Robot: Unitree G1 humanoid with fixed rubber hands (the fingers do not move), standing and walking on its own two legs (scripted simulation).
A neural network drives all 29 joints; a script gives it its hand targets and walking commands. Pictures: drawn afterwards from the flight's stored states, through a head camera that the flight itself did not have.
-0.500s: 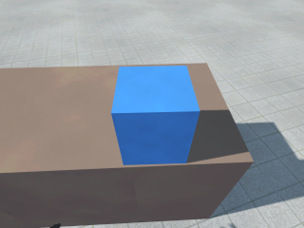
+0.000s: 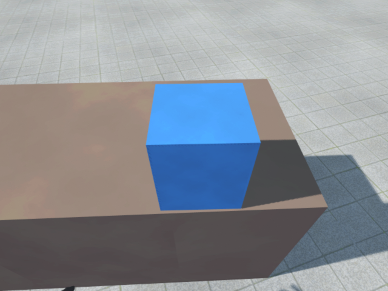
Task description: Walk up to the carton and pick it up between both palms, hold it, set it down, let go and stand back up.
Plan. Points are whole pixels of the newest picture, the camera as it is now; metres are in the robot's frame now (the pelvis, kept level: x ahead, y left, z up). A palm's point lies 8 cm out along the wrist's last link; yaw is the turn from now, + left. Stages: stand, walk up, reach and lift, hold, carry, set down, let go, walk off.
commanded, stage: stand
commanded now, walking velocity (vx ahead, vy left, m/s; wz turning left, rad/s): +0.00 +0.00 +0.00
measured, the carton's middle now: (200, 149) +0.44 +0.02 +0.04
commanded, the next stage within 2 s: none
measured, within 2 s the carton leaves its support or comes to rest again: neither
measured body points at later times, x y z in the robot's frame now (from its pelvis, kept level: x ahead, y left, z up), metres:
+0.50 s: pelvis +0.01 +0.00 +0.00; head +0.01 +0.01 +0.45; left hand +0.10 +0.32 -0.12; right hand +0.10 -0.31 -0.12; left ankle +0.02 +0.10 -0.75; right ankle -0.02 -0.12 -0.75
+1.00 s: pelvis +0.01 +0.00 +0.00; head +0.01 +0.00 +0.45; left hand +0.11 +0.31 -0.12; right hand +0.11 -0.31 -0.12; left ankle +0.02 +0.10 -0.75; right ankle -0.02 -0.12 -0.75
